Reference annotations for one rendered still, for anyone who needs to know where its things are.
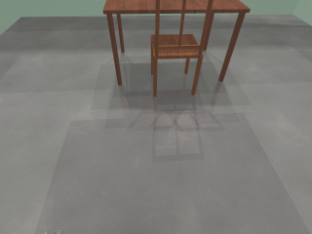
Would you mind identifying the table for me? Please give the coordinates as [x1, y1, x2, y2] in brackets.
[102, 0, 251, 86]

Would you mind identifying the chair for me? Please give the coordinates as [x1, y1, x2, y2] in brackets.
[150, 0, 214, 98]

